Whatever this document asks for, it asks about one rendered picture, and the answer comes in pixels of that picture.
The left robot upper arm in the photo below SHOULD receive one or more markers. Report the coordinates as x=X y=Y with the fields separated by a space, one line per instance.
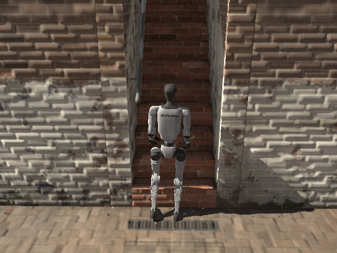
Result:
x=151 y=119

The robot left hand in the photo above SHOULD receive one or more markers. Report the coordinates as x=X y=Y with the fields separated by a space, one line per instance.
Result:
x=156 y=138

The humanoid robot torso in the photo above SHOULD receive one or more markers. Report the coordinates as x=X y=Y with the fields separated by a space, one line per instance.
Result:
x=169 y=123

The robot left forearm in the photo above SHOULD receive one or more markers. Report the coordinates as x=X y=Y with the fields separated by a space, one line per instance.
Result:
x=151 y=136

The robot left foot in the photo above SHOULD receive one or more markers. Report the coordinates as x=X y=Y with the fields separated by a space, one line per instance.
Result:
x=153 y=214

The robot right forearm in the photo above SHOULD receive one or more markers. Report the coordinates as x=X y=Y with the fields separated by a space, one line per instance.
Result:
x=187 y=139

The robot right hand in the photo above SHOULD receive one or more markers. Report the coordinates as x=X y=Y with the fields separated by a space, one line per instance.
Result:
x=187 y=145

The right robot upper arm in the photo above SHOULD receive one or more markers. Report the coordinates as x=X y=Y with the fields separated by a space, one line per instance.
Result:
x=186 y=120

